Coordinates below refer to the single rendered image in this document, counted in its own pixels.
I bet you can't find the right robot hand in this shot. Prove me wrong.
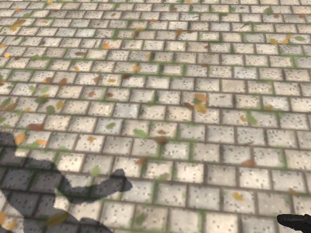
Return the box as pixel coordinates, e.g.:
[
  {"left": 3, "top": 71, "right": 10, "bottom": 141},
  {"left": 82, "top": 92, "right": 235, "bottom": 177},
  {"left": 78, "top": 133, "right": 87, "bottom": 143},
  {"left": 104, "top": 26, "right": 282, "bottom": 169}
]
[{"left": 277, "top": 214, "right": 311, "bottom": 233}]

